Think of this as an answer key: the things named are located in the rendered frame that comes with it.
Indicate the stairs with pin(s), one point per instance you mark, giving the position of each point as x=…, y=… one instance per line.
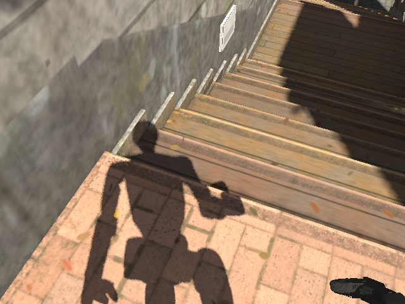
x=319, y=149
x=383, y=15

